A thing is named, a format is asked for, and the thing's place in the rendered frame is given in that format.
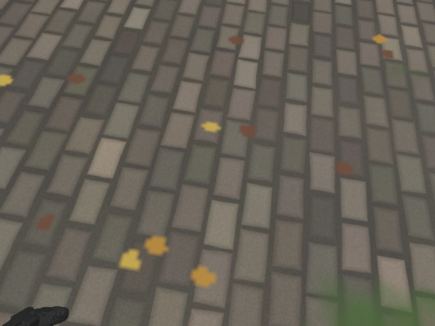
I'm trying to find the robot left hand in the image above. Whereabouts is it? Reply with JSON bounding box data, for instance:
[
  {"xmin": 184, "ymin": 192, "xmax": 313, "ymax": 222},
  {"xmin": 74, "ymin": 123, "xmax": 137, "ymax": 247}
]
[{"xmin": 2, "ymin": 306, "xmax": 69, "ymax": 326}]

